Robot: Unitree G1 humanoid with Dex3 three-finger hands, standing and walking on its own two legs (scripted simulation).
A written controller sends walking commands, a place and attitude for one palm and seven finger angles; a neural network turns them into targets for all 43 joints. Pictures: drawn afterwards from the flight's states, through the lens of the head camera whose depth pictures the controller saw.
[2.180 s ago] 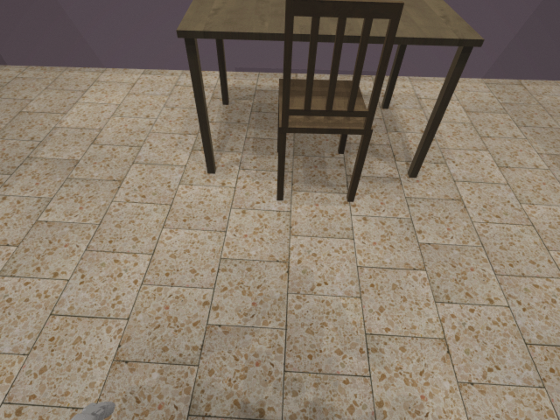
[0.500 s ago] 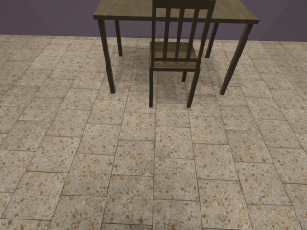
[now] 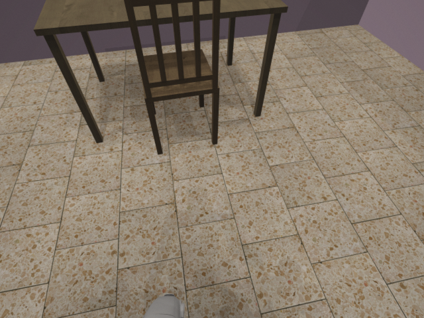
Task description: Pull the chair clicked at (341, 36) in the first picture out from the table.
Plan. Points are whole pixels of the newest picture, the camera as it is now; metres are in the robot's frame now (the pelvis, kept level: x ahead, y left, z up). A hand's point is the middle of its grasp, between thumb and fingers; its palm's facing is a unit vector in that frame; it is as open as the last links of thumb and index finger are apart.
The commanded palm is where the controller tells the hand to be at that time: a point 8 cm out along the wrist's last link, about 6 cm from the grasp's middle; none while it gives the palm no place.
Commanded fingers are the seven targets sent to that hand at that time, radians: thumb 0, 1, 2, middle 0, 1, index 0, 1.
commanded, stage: walk to a spot facing it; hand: left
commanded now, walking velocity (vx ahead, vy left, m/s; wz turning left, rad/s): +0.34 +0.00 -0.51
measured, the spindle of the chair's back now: (178, 44) +1.17 +0.27 -0.08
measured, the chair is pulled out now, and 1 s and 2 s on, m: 0.00 0.00 0.00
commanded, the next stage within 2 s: turn to face it in 1.42 s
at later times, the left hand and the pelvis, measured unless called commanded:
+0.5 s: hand (140, 219) +0.36 +0.24 -0.17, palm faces -0.26 -0.94 -0.20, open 7.4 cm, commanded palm none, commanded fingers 0.00 0.90 0.90 -0.20 -0.30 -0.20 -0.30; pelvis +0.21 +0.06 +0.00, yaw -18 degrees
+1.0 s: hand (201, 168) +0.56 +0.09 -0.17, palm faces -0.49 -0.84 -0.24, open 7.2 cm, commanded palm none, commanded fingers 0.00 0.90 0.90 -0.20 -0.30 -0.20 -0.30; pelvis +0.40 -0.05 -0.01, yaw -32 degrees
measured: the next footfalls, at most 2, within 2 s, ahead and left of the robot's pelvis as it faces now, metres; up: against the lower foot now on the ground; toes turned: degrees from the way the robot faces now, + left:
left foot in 0.20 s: +0.21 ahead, +0.16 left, +0.00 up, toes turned +0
right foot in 0.74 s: +0.41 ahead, -0.14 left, +0.00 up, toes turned -33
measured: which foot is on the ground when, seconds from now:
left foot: up 0.00-0.18, down 0.20-0.74, up 0.76-1.00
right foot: down 0.00-0.20, up 0.22-0.72, down 0.74-1.00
